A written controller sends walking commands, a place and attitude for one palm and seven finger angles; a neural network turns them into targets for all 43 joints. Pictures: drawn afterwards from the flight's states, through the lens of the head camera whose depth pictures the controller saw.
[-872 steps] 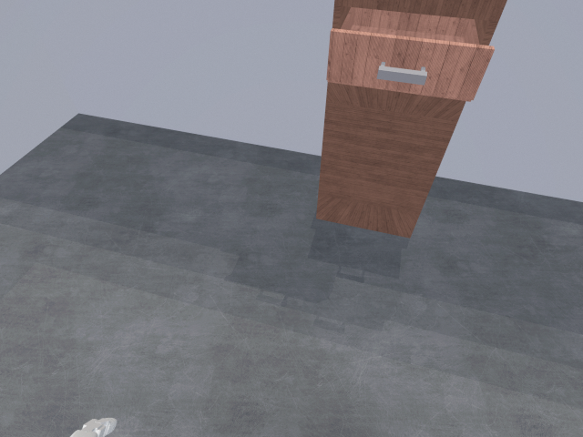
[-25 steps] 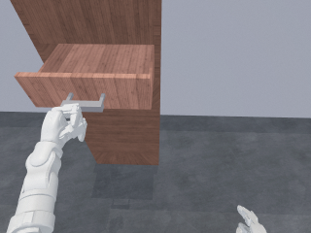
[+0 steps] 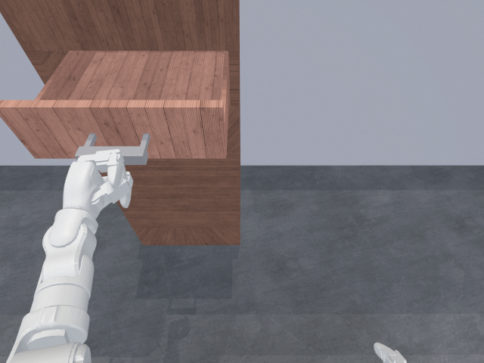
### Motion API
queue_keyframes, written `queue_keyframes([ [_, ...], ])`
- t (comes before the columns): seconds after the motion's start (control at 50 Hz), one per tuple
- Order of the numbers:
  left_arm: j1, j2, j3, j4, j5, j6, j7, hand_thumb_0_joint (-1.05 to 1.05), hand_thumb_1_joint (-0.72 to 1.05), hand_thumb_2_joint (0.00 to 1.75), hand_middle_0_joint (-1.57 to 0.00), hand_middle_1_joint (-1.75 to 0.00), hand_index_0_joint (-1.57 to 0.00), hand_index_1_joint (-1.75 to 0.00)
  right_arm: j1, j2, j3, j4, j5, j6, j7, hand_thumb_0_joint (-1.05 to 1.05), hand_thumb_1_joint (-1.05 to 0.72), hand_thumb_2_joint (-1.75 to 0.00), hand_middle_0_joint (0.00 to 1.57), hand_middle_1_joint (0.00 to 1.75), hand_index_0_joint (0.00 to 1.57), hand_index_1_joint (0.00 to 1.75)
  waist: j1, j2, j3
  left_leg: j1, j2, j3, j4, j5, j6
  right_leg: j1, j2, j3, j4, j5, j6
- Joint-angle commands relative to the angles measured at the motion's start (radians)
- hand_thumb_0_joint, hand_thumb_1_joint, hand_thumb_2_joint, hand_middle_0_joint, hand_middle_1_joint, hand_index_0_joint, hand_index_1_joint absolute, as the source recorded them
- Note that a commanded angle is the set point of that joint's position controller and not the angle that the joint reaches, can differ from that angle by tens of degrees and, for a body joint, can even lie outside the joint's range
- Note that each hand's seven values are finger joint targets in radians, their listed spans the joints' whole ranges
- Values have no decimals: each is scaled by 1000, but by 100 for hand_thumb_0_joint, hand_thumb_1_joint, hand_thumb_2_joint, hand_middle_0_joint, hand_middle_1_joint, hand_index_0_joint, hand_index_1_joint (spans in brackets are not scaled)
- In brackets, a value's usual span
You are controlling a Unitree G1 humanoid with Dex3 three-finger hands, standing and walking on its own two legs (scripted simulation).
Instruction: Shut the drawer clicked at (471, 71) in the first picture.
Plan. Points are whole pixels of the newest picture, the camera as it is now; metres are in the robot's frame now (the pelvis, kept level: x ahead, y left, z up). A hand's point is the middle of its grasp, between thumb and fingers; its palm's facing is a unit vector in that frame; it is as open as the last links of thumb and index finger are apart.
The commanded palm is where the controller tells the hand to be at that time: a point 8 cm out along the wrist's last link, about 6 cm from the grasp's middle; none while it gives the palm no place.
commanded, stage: bring the fist close to the handle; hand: left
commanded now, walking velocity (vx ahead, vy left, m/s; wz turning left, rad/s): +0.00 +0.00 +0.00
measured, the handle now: (115, 147) +0.46 +0.24 +0.09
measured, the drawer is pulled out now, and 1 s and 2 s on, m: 0.18 0.11 0.00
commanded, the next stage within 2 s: push the drawer shut in 0.10 s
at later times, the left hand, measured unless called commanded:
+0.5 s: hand (124, 177) +0.39 +0.20 +0.09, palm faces +0.02 -1.00 -0.03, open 3.1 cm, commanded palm +0.38 +0.26 +0.09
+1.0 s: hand (132, 149) +0.45 +0.21 +0.10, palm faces +0.00 -1.00 -0.03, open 3.1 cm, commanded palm +0.45 +0.26 +0.09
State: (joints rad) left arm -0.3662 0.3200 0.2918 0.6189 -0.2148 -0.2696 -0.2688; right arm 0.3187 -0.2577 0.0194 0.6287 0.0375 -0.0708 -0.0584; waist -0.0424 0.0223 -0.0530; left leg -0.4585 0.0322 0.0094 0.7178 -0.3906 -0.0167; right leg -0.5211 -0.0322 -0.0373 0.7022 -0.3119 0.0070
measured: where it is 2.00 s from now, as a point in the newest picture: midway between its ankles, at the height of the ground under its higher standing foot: outside the picture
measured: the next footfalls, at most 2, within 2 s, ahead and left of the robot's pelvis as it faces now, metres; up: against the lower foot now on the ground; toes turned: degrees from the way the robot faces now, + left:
none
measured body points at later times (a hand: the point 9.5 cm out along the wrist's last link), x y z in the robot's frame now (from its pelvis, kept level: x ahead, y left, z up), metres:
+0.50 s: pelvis -0.01 +0.00 +0.00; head +0.04 -0.01 +0.44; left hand +0.38 +0.26 +0.10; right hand +0.11 -0.26 -0.11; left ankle -0.02 +0.13 -0.72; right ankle +0.02 -0.13 -0.72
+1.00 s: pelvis -0.03 +0.00 -0.02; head +0.06 +0.01 +0.42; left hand +0.44 +0.26 +0.10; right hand +0.00 -0.27 -0.13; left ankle -0.02 +0.13 -0.72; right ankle +0.02 -0.13 -0.72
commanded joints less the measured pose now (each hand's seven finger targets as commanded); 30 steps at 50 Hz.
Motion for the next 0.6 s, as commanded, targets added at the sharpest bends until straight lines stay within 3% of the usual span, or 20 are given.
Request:
queue_keyframes([
  [0.0, -349, 226, 59, -238, -18, -66, 11, 0, 90, 90, -140, -160, -140, -160, -18, -133, -49, -136, 2, -43, -12, 0, -90, -90, 20, 30, 20, 30, 11, 20, -306, 60, -37, 5, -103, 271, 26, 228, 40, -1, -59, 275, -25],
  [0.02, -324, 225, 69, -237, -20, -65, 12, 0, 90, 90, -140, -160, -140, -160, -18, -133, -51, -140, 1, -43, -11, 0, -90, -90, 20, 30, 20, 30, 16, 8, -316, 62, -36, 7, -101, 285, 27, 237, 40, -1, -56, 292, -24],
  [0.08, -328, 211, 51, -200, -22, -59, 6, 0, 90, 90, -140, -160, -140, -160, -24, -136, -46, -142, 6, -39, -10, 0, -90, -90, 20, 30, 20, 30, 6, -20, -263, 32, -35, 8, -105, 240, 27, 212, 40, -2, -65, 254, -20],
  [0.1, -339, 200, 38, -189, -19, -54, 5, 0, 90, 90, -140, -160, -140, -160, -29, -134, -44, -145, 6, -37, -10, 0, -90, -90, 20, 30, 20, 30, 5, 11, -252, 32, -37, 10, -105, 222, 27, 198, 39, 0, -66, 236, -22],
  [0.18, -352, 220, 56, -221, -18, -56, 8, 0, 90, 90, -140, -160, -140, -160, -28, -133, -47, -153, 5, -36, -11, 0, -90, -90, 20, 30, 20, 30, 9, 7, -302, 51, -38, 11, -95, 247, 28, 218, 38, 3, -59, 261, -22],
  [0.22, -419, 204, 35, -217, -19, -59, 9, 0, 90, 90, -140, -160, -140, -160, -26, -132, -43, -144, 4, -37, -13, 0, -90, -90, 20, 30, 20, 30, -8, -11, -291, 47, -37, 8, -91, 245, 29, 210, 39, 4, -59, 267, -19],
  [0.24, -427, 237, 60, -197, -17, -62, 14, 0, 90, 90, -140, -160, -140, -160, -18, -138, -45, -138, 3, -34, -16, 0, -90, -90, 20, 30, 20, 30, -10, -33, -288, 40, -34, 4, -87, 248, 31, 212, 41, 4, -57, 263, -20],
  [0.32, -513, 232, 36, -143, 0, -64, 9, 0, 90, 90, -140, -160, -140, -160, -16, -135, -41, -127, 4, -27, -18, 0, -90, -90, 20, 30, 20, 30, -19, 24, -289, 39, -40, 4, -81, 232, 29, 184, 37, 8, -54, 247, -22],
  [0.38, -574, 231, 25, -95, -2, -68, 1, 0, 90, 90, -140, -160, -140, -160, -8, -137, -39, -119, 5, -25, -20, 0, -90, -90, 20, 30, 20, 30, -35, 23, -280, 35, -40, 2, -71, 210, 30, 157, 37, 10, -58, 226, -19],
  [0.44, -656, 261, 34, -54, 2, -79, -1, 0, 90, 90, -140, -160, -140, -160, 8, -144, -39, -102, 0, -21, -23, 0, -90, -90, 20, 30, 20, 30, -47, -7, -297, 17, -40, -7, -64, 199, 34, 161, 37, 12, -54, 211, -18],
  [0.48, -683, 302, 67, -14, 4, -86, -4, 0, 90, 90, -140, -160, -140, -160, 13, -147, -40, -92, 1, -17, -24, 0, -90, -90, 20, 30, 20, 30, -43, 19, -308, 11, -41, -7, -58, 190, 32, 158, 34, 18, -55, 201, -18],
  [0.52, -717, 275, 42, 5, 2, -95, -10, 0, 90, 90, -140, -160, -140, -160, 16, -145, -39, -89, 1, -17, -23, 0, -90, -90, 20, 30, 20, 30, -51, 16, -320, 13, -42, -6, -56, 182, 33, 149, 35, 17, -54, 194, -17],
  [0.54, -734, 282, 42, 29, 1, -100, -13, 0, 90, 90, -140, -160, -140, -160, 27, -148, -39, -85, -1, -16, -24, 0, -90, -90, 20, 30, 20, 30, -58, -14, -318, 4, -40, -12, -52, 181, 35, 149, 38, 15, -52, 190, -17],
  [0.56, -754, 289, 44, 47, 2, -104, -17, 0, 90, 90, -140, -160, -140, -160, 27, -149, -37, -81, 1, -15, -23, 0, -90, -90, 20, 30, 20, 30, -57, 13, -320, 0, -41, -10, -53, 166, 34, 138, 36, 19, -53, 176, -17],
  [0.58, -772, 320, 63, 91, 6, -106, -18, 0, 90, 90, -140, -160, -140, -160, 32, -154, -36, -73, 1, -12, -25, 0, -90, -90, 20, 30, 20, 30, -60, 0, -294, -24, -39, -12, -52, 144, 33, 126, 36, 19, -54, 151, -16],
])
